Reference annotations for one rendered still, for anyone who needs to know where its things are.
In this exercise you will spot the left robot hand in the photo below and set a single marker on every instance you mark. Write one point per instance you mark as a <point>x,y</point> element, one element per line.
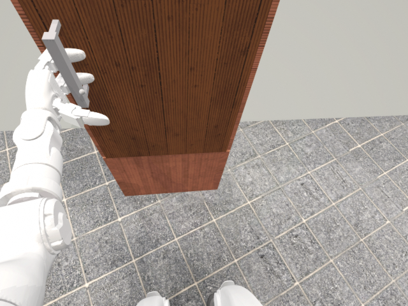
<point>42,91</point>

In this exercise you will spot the robot left forearm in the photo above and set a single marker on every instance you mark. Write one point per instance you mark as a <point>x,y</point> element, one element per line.
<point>37,171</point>

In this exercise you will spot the robot left shin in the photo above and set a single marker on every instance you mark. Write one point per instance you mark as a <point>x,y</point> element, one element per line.
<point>154,293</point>

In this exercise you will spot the handle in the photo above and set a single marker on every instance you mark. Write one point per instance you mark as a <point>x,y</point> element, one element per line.
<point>57,52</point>

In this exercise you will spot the right robot thigh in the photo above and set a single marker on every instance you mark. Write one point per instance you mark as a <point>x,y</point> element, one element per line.
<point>234,295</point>

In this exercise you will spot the cupboard door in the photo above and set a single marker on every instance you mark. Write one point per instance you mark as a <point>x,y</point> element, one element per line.
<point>169,74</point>

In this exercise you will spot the left robot upper arm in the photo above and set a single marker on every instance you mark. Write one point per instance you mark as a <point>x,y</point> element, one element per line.
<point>32,233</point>

